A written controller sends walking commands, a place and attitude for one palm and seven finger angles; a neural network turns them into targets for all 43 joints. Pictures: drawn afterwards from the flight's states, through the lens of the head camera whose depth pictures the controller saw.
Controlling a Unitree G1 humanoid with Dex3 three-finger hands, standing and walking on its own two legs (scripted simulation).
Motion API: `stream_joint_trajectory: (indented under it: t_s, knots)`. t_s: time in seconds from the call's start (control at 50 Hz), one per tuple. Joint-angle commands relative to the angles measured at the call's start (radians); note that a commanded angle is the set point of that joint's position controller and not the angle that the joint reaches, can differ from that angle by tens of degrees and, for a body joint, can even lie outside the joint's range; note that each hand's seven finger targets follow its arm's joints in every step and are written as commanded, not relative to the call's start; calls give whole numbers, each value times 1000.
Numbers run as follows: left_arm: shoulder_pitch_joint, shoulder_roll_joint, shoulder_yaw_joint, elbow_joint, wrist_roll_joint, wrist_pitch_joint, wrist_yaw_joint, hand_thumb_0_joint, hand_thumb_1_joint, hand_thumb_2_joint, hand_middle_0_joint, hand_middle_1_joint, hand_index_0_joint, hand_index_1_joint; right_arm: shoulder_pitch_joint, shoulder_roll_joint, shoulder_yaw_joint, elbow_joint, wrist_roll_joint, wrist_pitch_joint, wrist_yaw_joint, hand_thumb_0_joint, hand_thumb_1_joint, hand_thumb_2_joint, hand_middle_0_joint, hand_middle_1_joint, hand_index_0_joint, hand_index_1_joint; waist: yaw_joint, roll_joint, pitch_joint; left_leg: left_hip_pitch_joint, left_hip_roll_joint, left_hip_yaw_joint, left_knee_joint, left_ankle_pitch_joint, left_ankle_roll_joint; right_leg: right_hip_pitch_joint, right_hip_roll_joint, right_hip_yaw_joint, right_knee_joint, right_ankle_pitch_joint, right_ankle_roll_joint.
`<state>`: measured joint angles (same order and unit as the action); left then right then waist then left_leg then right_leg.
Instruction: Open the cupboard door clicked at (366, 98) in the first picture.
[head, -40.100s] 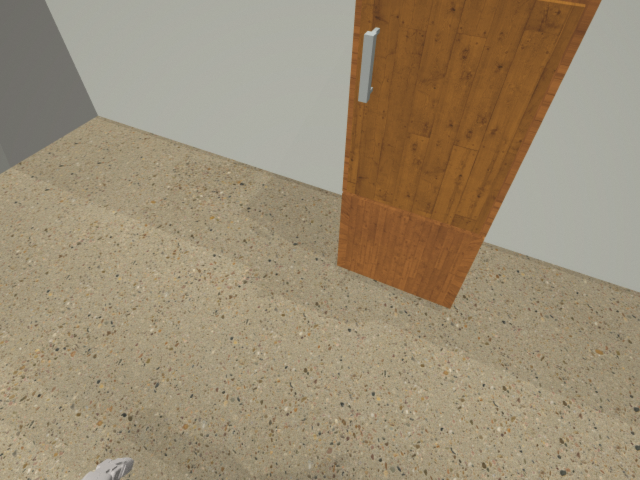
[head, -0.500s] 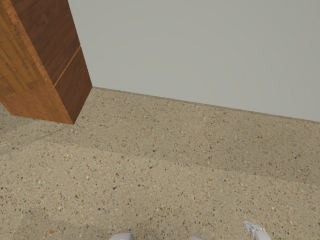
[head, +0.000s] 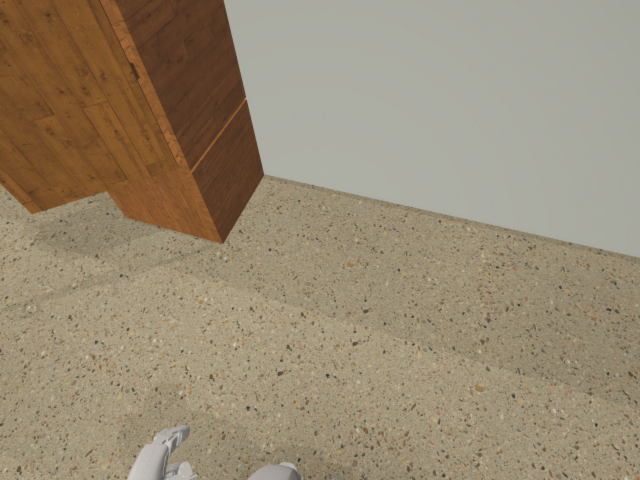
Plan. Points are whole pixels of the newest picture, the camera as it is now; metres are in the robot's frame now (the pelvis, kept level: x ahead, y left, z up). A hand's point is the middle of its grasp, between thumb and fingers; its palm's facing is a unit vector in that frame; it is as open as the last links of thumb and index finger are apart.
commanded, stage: turn to face it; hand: left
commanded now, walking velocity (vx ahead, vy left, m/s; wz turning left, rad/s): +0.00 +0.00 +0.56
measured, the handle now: out of the picture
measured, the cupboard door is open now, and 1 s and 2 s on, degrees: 42 42 42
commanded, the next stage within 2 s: take the last steps up to it in 0.34 s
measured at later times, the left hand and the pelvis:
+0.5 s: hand out of the picture -0.04 +0.25 -0.18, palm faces +0.31 -0.92 -0.23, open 7.4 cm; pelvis +0.01 +0.04 +0.00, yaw +15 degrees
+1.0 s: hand out of the picture +0.09 +0.25 -0.14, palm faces +0.41 -0.88 -0.24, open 7.3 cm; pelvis +0.10 +0.06 +0.01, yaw +22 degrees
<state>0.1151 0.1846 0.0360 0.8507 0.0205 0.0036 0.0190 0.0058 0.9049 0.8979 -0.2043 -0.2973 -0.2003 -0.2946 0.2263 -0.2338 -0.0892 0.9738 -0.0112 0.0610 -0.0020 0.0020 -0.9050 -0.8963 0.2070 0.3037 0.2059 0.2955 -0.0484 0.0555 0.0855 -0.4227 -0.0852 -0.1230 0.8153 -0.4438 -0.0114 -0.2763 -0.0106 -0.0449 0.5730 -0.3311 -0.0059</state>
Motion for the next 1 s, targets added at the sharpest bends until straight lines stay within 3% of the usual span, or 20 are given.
stream_joint_trajectory:
  t_s: [0.0, 0.06, 0.16, 0.26, 0.34, 0.36, 0.38, 0.4, 0.44, 0.5, 0.68, 0.76, 0.8, 0.82, 0.84, 0.86, 0.88, 0.9, 0.94, 0.98]
  knots:
    - [24, 164, 43, -53, -6, -15, 24, 0, 900, 900, -200, -300, -200, -300, -9, -101, -30, -66, -10, -8, 15, 0, -900, -900, 200, 300, 200, 300, 17, -230, -72, -177, 81, 40, 459, -1, -45, 143, -333, 191, -257, 410, -92]
    - [47, 150, 40, -48, -7, -25, 19, 0, 900, 900, -200, -300, -200, -300, -20, -72, -16, -60, -7, -3, 25, 0, -900, -900, 200, 300, 200, 300, 14, -243, -82, -179, 97, 81, 429, 76, -62, 179, -285, 43, -225, 529, -56]
    - [183, 179, 52, 2, 1, -27, 19, 0, 900, 900, -200, -300, -200, -300, -128, -54, 2, -76, -4, -5, 24, 0, -900, -900, 200, 300, 200, 300, 78, -237, -103, -150, 101, 139, 214, 8, -67, 298, -317, 1, -178, 707, -75]
    - [208, 210, 66, 29, 13, -23, 17, 0, 900, 900, -200, -300, -200, -300, -168, -35, 17, -80, 3, -19, 24, 0, -900, -900, 200, 300, 200, 300, 92, -286, -96, -29, 87, 200, -19, -23, -38, 268, -341, -29, -129, 748, -89]
    - [173, 220, 66, 42, -4, -19, 7, 0, 900, 900, -200, -300, -200, -300, -45, -78, 10, -46, -2, -44, 18, 0, -900, -900, 200, 300, 200, 300, 8, -214, -158, 300, 68, 227, -396, 277, -3, 128, -290, -103, 77, 652, -3]
    - [182, 166, 57, 25, -13, -15, 2, 0, 900, 900, -200, -300, -200, -300, 8, -179, -11, -38, -11, -56, 13, 0, -900, -900, 200, 300, 200, 300, -19, 21, -233, 493, 264, 11, -422, 559, 67, -65, -201, -155, 261, 302, 54]
    - [132, 99, 29, -5, -17, -8, 0, 0, 900, 900, -200, -300, -200, -300, 70, -255, -31, -31, -9, -50, 2, 0, -900, -900, 200, 300, 200, 300, -47, 246, -252, 518, 466, -238, -420, 983, 190, -218, -103, -91, 433, -314, 92]
    - [117, 122, 35, -10, -11, 12, 12, 0, 900, 900, -200, -300, -200, -300, 57, -253, -20, -31, -8, -38, -7, 0, -900, -900, 200, 300, 200, 300, -34, 148, -241, 444, 502, -178, -403, 992, 251, -199, -120, 20, 492, -349, 73]
    - [105, 110, 41, 28, -6, 22, 7, 0, 900, 900, -200, -300, -200, -300, -36, -189, -2, -53, -15, -48, -28, 0, -900, -900, 200, 300, 200, 300, 8, 189, -147, 343, 397, -106, -442, 798, 224, -215, -122, 39, 519, -239, 82]
    - [137, 116, 47, 65, 5, 18, -16, 0, 900, 900, -200, -300, -200, -300, -45, -144, 17, -60, -13, -64, -27, 0, -900, -900, 200, 300, 200, 300, 37, 117, -98, 323, 318, -57, -494, 579, 191, -257, -94, 18, 571, -113, 78]
    - [30, 86, 41, 25, 6, -8, -36, 0, 900, 900, -200, -300, -200, -300, 71, -128, 15, -21, -13, -92, -16, 0, -900, -900, 200, 300, 200, 300, 21, 78, -39, 336, 296, -105, -571, 309, 229, -269, -84, -28, 321, -75, 79]
    - [41, 64, 39, 24, 4, -19, -37, 0, 900, 900, -200, -300, -200, -300, 69, -119, 14, -11, -16, -90, -13, 0, -900, -900, 200, 300, 200, 300, 43, 73, -43, 248, 275, -114, -537, 265, 223, -104, -46, -54, 114, -43, 64]
    - [162, 77, 53, 67, 6, -30, -34, 0, 900, 900, -200, -300, -200, -300, 34, -112, 15, -10, -10, -90, -12, 0, -900, -900, 200, 300, 200, 300, 111, 15, -70, 93, 224, -75, -416, 212, 179, 164, -33, -63, -50, 60, 56]
    - [258, 123, 66, 98, 11, -40, -27, 0, 900, 900, -200, -300, -200, -300, 24, -86, 19, -13, -2, -96, -7, 0, -900, -900, 200, 300, 200, 300, 156, -98, -94, -44, 145, -3, -292, 110, 128, 357, -102, 11, -152, 47, 37]
    - [359, 224, 84, 123, 20, -51, -16, 0, 900, 900, -200, -300, -200, -300, 49, -29, 28, -24, 7, -102, -1, 0, -900, -900, 200, 300, 200, 300, 191, -370, -145, -224, 34, 125, 10, -55, 64, 521, -387, 345, -279, -108, -48]
    - [378, 258, 89, 123, 6, -44, -9, 0, 900, 900, -200, -300, -200, -300, 11, -71, 17, -51, -10, -91, 3, 0, -900, -900, 200, 300, 200, 300, 188, -396, -104, -304, 35, 92, 255, -159, 39, 418, -544, 592, -402, -201, -129]
    - [298, 219, 85, 102, -2, -40, -1, 0, 900, 900, -200, -300, -200, -300, 24, -98, 5, -35, -19, -80, 9, 0, -900, -900, 200, 300, 200, 300, 140, -265, -23, -304, 99, 43, 349, -53, 32, 299, -544, 545, -443, -357, -144]
    - [231, 173, 73, 93, -1, -50, 0, 0, 900, 900, -200, -300, -200, -300, -1, -76, 4, -11, -21, -74, 14, 0, -900, -900, 200, 300, 200, 300, 123, -277, 46, -295, 130, 37, 397, 57, 28, 175, -486, 488, -464, -356, -110]
    - [176, 97, 44, 98, -2, -66, -4, 0, 900, 900, -200, -300, -200, -300, 41, -30, 10, 27, -22, -57, 27, 0, -900, -900, 200, 300, 200, 300, 61, -204, 70, -224, 155, 49, 412, 202, 5, 49, -386, 236, -445, -157, -39]
    - [207, 79, 41, 121, -2, -79, -5, 0, 900, 900, -200, -300, -200, -300, 83, 5, 14, 57, -18, -50, 32, 0, -900, -900, 200, 300, 200, 300, 50, -197, 25, -204, 151, 87, 381, 261, -16, 95, -321, 78, -418, 54, -15]
